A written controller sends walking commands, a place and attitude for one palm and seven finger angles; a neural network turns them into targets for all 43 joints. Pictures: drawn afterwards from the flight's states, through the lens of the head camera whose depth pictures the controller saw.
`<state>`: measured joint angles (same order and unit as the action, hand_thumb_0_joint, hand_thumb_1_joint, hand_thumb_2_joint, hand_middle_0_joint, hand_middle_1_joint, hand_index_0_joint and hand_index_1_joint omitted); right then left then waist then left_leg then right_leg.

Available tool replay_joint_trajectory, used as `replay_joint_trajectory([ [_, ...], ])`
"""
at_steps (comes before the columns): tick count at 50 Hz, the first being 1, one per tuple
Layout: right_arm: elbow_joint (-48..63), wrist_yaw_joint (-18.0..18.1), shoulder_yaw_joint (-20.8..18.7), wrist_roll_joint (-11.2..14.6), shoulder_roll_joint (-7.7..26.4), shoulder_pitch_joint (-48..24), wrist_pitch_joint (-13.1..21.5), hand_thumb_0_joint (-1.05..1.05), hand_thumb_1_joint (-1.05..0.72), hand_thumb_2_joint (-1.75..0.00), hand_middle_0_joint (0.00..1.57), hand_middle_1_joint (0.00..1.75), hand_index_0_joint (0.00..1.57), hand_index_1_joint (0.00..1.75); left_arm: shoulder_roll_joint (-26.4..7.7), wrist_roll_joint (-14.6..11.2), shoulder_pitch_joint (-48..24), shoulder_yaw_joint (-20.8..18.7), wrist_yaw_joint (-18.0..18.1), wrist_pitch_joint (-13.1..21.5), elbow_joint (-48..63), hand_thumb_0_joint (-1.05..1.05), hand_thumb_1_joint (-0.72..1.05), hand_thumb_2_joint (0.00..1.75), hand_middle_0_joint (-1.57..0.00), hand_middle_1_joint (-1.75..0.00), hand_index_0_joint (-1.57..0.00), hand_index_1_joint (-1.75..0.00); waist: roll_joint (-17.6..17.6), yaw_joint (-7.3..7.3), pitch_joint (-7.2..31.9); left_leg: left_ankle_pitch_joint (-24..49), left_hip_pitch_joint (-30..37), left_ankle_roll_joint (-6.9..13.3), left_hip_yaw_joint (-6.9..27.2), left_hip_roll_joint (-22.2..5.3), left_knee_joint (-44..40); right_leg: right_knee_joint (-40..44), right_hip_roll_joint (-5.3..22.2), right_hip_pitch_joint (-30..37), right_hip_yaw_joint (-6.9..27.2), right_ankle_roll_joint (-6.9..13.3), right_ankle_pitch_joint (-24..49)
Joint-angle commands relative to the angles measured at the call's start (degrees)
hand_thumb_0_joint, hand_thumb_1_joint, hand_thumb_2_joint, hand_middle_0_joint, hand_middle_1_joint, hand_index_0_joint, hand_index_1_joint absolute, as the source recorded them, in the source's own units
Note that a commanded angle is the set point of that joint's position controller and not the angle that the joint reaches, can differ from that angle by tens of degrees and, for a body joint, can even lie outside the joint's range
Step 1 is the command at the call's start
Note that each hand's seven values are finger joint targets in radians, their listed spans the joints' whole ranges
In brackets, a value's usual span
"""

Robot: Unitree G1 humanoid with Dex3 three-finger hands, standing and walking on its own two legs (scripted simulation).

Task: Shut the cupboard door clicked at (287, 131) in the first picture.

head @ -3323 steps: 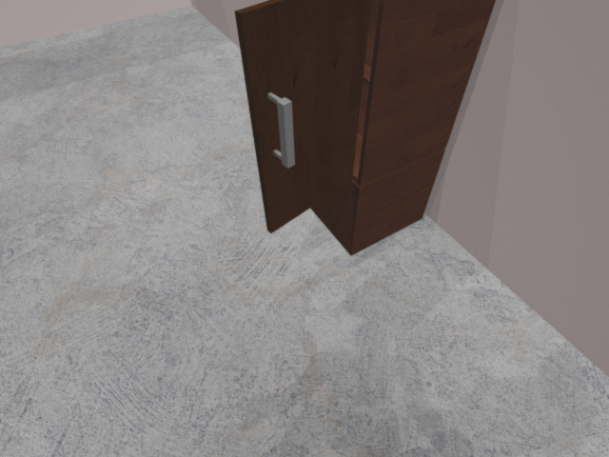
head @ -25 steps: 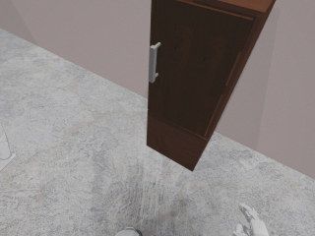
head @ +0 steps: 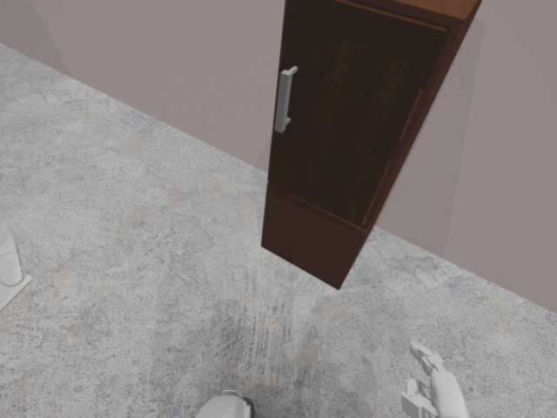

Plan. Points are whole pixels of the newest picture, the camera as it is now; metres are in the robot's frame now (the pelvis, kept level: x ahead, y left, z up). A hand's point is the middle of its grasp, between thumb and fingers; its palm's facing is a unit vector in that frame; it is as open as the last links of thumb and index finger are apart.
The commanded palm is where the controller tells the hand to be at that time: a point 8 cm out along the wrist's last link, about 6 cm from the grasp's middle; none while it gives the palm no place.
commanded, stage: stop stepping back and stand still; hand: left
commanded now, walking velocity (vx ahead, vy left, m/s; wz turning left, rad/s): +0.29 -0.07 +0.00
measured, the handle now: (286, 99) +0.86 +0.05 +0.02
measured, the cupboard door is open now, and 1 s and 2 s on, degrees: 2 2 2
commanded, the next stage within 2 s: let the arm hang, fingers relaxed in 0.82 s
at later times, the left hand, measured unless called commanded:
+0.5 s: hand out of the picture +0.14 +0.32 +0.19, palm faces +0.40 -0.82 -0.41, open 7.4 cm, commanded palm +0.09 +0.35 +0.19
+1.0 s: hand out of the picture +0.15 +0.35 +0.07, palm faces +0.24 -0.85 -0.46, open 7.4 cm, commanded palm none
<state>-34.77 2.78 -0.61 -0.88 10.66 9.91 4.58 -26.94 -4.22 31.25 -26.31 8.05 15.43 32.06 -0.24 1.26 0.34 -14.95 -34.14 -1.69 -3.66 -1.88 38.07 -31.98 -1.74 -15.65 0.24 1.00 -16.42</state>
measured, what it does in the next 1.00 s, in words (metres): steps to the left: left foot, then right foot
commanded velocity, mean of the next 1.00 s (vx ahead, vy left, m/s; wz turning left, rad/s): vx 0.10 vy -0.10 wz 0.00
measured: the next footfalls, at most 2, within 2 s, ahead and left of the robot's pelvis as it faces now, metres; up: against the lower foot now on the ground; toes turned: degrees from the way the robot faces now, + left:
left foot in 0.08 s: +0.13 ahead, +0.08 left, +0.00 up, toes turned -2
right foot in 0.36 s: -0.05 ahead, -0.01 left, +0.00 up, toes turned -8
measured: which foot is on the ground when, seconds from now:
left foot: up 0.00-0.06, down 0.08-0.32, up 0.34-0.58, down 0.60-1.00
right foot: down 0.00-0.08, up 0.10-0.34, down 0.36-1.00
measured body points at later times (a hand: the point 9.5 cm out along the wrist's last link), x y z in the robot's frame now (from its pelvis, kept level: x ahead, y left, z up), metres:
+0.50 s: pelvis -0.08 +0.06 +0.01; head -0.12 +0.08 +0.46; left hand +0.12 +0.36 +0.21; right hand +0.01 -0.20 -0.08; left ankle -0.03 +0.19 -0.68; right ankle -0.14 -0.02 -0.72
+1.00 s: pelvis -0.08 +0.10 +0.00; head -0.08 +0.08 +0.45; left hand +0.13 +0.39 +0.10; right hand +0.06 -0.14 -0.11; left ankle -0.04 +0.22 -0.72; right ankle -0.09 -0.01 -0.72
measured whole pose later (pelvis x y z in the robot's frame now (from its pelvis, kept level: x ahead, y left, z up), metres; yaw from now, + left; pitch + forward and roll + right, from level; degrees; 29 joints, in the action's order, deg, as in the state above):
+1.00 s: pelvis -0.08 +0.10 +0.00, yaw -3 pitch +1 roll -1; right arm -41.5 -0.1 -0.2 -0.7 13.8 11.9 3.7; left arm -19.6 0.2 23.7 -14.2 4.1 4.6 6.1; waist 3.8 0.7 2.4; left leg -17.7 -21.4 -0.2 -0.9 -1.9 38.3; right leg -36.6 0.3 -17.2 -4.4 0.8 -20.1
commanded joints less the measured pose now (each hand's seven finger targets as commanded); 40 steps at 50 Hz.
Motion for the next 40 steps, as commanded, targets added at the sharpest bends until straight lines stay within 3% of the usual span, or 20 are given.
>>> replay_joint_trajectory([
  [1, 5.58, 1.80, -1.88, 0.08, 7.55, 0.29, 1.14, 0.00, -0.90, -0.90, 0.20, 0.30, 0.20, 0.30, -7.05, 1.45, -10.29, -2.25, 2.28, -0.88, 7.42, 0.00, 0.90, 0.90, -0.20, -0.30, -0.20, -0.30, -8.55, -4.12, -1.81, -9.55, 22.28, 0.18, 7.42, -1.85, 11.90, 14.76, 14.03, -27.37, 6.74, 5.11, -21.28],
  [2, 5.36, 2.69, -1.81, 0.54, 8.67, -0.36, 1.33, 0.00, -0.90, -0.90, 0.20, 0.30, 0.20, 0.30, -8.13, 1.29, -17.35, -1.93, 2.01, -1.45, 9.04, 0.00, 0.90, 0.90, -0.20, -0.30, -0.20, -0.30, 1.16, -5.09, -3.09, -7.63, 21.58, 0.08, 7.80, -1.21, -2.65, 4.17, 9.24, -23.70, 1.86, 2.01, -19.71],
  [3, 5.43, 3.57, -1.88, 0.46, 10.87, -0.84, 2.49, 0.00, -0.90, -0.90, 0.20, 0.30, 0.20, 0.30, -7.42, 1.35, -18.59, -2.53, 2.47, -1.53, 7.63, 0.00, 0.90, 0.90, -0.20, -0.30, -0.20, -0.30, 16.07, -4.08, -4.09, -14.02, 12.79, 2.30, 18.25, -7.32, -20.87, -8.20, 2.32, -16.29, -2.19, -0.93, -17.52],
  [4, 6.15, 3.53, -1.74, 0.89, 10.04, 0.22, 4.05, 0.00, -0.90, -0.90, 0.20, 0.30, 0.20, 0.30, -6.59, 1.29, -20.91, -2.25, 2.82, -1.00, 8.79, 0.00, 0.90, 0.90, -0.20, -0.30, -0.20, -0.30, 23.32, -3.40, -2.99, -22.04, 7.45, 5.74, 31.32, -13.72, -31.28, -19.47, -2.43, -10.37, -1.72, -2.24, -14.42],
  [6, 6.31, 2.17, -2.49, 1.11, 9.05, -1.76, 5.53, 0.00, -0.90, -0.90, 0.20, 0.30, 0.20, 0.30, -8.20, 1.71, -16.41, -4.34, 2.29, -1.17, 7.86, 0.00, 0.90, 0.90, -0.20, -0.30, -0.20, -0.30, 17.96, -2.33, 3.58, -40.28, 8.69, 0.96, 31.65, -14.27, -36.62, -29.70, -4.29, -6.14, 0.92, -2.10, -13.50],
  [8, 7.36, -0.02, -2.72, 0.73, 7.92, -3.28, 5.05, 0.00, -0.90, -0.90, 0.20, 0.30, 0.20, 0.30, -7.40, 1.27, -7.80, -3.87, 1.20, -2.54, 14.74, 0.00, 0.90, 0.90, -0.20, -0.30, -0.20, -0.30, 15.10, -1.02, 6.08, -32.93, 13.08, -5.97, 25.24, -11.58, -37.33, -30.30, -5.86, -5.46, -1.47, -1.48, -10.60],
  [14, 8.06, -0.95, -2.28, -0.91, 6.36, -2.48, 1.76, 0.00, -0.90, -0.90, 0.20, 0.30, 0.20, 0.30, -9.22, -0.74, 7.43, -5.18, 1.61, -5.74, 17.18, 0.00, 0.90, 0.90, -0.20, -0.30, -0.20, -0.30, 18.29, -0.10, 8.66, -12.79, 8.79, -8.33, 5.35, -3.88, -32.24, 5.28, -7.75, 19.91, -11.26, 2.67, -14.24],
  [15, 7.33, -0.66, -1.91, -0.23, 5.80, -1.39, 1.00, 0.00, -0.90, -0.90, 0.20, 0.30, 0.20, 0.30, -10.80, -0.63, 7.92, -6.32, 1.53, -6.29, 14.49, 0.00, 0.90, 0.90, -0.20, -0.30, -0.20, -0.30, 9.04, -0.10, 8.55, -10.61, 8.14, -7.29, -0.04, -0.52, -20.17, 13.63, -2.81, 21.18, -7.41, 4.65, -10.01],
  [16, 5.95, -0.13, -2.03, 0.74, 5.70, 0.59, -0.22, 0.00, -0.90, -0.90, 0.20, 0.30, 0.20, 0.30, -11.93, -0.54, 5.16, -7.07, 1.28, -6.32, 13.68, 0.00, 0.90, 0.90, -0.20, -0.30, -0.20, -0.30, -7.40, -0.94, 6.88, -8.77, 11.72, -3.90, -3.25, 2.67, 4.23, 18.70, 9.03, 9.16, 2.74, 7.85, -4.21],
  [17, 5.57, 0.17, -1.94, 0.49, 6.20, 1.06, -0.52, 0.00, -0.90, -0.90, 0.20, 0.30, 0.20, 0.30, -12.44, -0.83, 1.16, -8.33, 1.83, -5.81, 12.68, 0.00, 0.90, 0.90, -0.20, -0.30, -0.20, -0.30, -10.07, -2.24, 4.68, -10.62, 6.59, -0.49, 3.24, 2.03, 20.49, 22.43, 20.10, -0.14, 13.34, 13.23, -8.53],
  [18, 5.77, 0.44, -0.78, -0.58, 7.16, -1.32, -0.45, 0.00, -0.90, -0.90, 0.20, 0.30, 0.20, 0.30, -17.36, -0.93, -7.56, -12.37, 2.80, -4.32, 13.71, 0.00, 0.90, 0.90, -0.20, -0.30, -0.20, -0.30, -7.92, -3.02, 1.68, -8.00, 0.18, 0.03, 6.55, -0.54, 28.70, 23.29, 24.12, -2.13, 15.94, 16.25, -9.84],
  [19, 7.38, 0.20, -0.01, -0.66, 6.74, -2.76, 0.61, 0.00, -0.90, -0.90, 0.20, 0.30, 0.20, 0.30, -17.92, -0.84, -10.73, -12.93, 3.52, -2.36, 6.51, 0.00, 0.90, 0.90, -0.20, -0.30, -0.20, -0.30, -6.66, -4.66, 0.55, -7.90, 1.38, 0.11, 7.18, -4.82, 27.22, 20.17, 24.32, -2.93, 14.40, 10.30, -9.34],
  [20, 5.36, 1.02, -1.47, 1.27, 6.75, 0.16, 0.38, 0.00, -0.90, -0.90, 0.20, 0.30, 0.20, 0.30, -7.51, -0.29, -5.56, -6.10, 2.88, -4.14, -4.15, 0.00, 0.90, 0.90, -0.20, -0.30, -0.20, -0.30, -9.89, -3.59, 2.24, -5.14, -3.07, 0.73, 4.48, -2.05, 23.90, 18.22, 18.03, 4.14, 10.39, 10.45, -14.05],
  [21, 6.07, 1.21, -2.55, 1.70, 8.94, -0.96, 0.15, 0.00, -0.90, -0.90, 0.20, 0.30, 0.20, 0.30, -5.87, 0.47, -4.19, -3.75, 2.37, -5.27, -6.48, 0.00, 0.90, 0.90, -0.20, -0.30, -0.20, -0.30, -7.28, -2.91, -2.27, -3.60, -3.61, 0.66, 4.41, -2.26, 22.83, 19.15, 17.49, 1.88, 13.87, 10.64, -14.37],
  [23, 5.64, 2.11, -2.03, 1.29, 8.59, -3.11, -0.04, 0.00, -0.90, -0.90, 0.20, 0.30, 0.20, 0.30, -6.25, 0.76, -5.37, -2.44, 2.32, -4.86, -2.91, 0.00, 0.90, 0.90, -0.20, -0.30, -0.20, -0.30, -3.34, -1.86, -7.12, -6.21, -0.42, 1.23, 3.28, -3.77, 15.75, 19.71, 18.04, -2.01, 10.65, 10.23, -13.30],
  [28, 6.11, 3.44, -1.31, 0.44, 7.88, -2.42, 2.85, 0.00, -0.90, -0.90, 0.20, 0.30, 0.20, 0.30, -8.55, 1.41, -9.50, -2.45, 3.61, -2.35, 12.79, 0.00, 0.90, 0.90, -0.20, -0.30, -0.20, -0.30, -1.64, -2.35, -1.39, -0.93, 19.54, 2.49, -1.70, -1.30, -10.06, 8.90, 11.47, -0.12, 0.27, 5.51, -6.90],
  [30, 7.70, 3.58, -2.46, 0.65, 9.97, -1.99, 3.40, 0.00, -0.90, -0.90, 0.20, 0.30, 0.20, 0.30, -9.54, 1.04, -9.23, -4.65, 3.85, -1.64, 17.47, 0.00, 0.90, 0.90, -0.20, -0.30, -0.20, -0.30, 14.00, -2.21, 1.70, 9.89, 27.36, 6.02, 13.03, -10.40, -16.18, -6.64, 3.12, -5.51, -5.13, 0.09, -2.30],
  [32, 5.98, 2.98, -1.52, -0.44, 7.91, -1.34, 4.72, 0.00, -0.90, -0.90, 0.20, 0.30, 0.20, 0.30, -12.66, 1.07, -9.99, -7.73, 3.16, -0.62, 19.05, 0.00, 0.90, 0.90, -0.20, -0.30, -0.20, -0.30, 22.22, -2.74, 1.39, 8.89, 26.10, 7.83, 22.64, -15.55, -23.40, -13.73, 1.22, -8.84, -3.41, -1.22, -13.04],
  [37, 6.41, 0.89, -1.80, 0.85, 7.97, 0.15, 4.85, 0.00, -0.90, -0.90, 0.20, 0.30, 0.20, 0.30, -8.00, 0.68, 2.19, -7.93, 2.66, -1.94, 8.19, 0.00, 0.90, 0.90, -0.20, -0.30, -0.20, -0.30, 10.76, -1.92, 4.45, 2.02, 16.88, 4.49, 7.41, -10.51, -16.66, 5.03, 0.29, 6.92, -4.50, -1.45, -0.31],
  [40, 6.70, 0.64, -1.57, 1.08, 7.54, -0.22, 3.40, 0.00, -0.90, -0.90, 0.20, 0.30, 0.20, 0.30, -6.13, 0.50, 1.37, -6.30, 2.16, -2.72, 3.19, 0.00, 0.90, 0.90, -0.20, -0.30, -0.20, -0.30, 3.68, -2.44, 1.53, -12.31, 9.06, 2.76, 3.55, -6.13, -13.17, 8.27, 3.48, 7.08, 1.61, 0.57, -2.57],
])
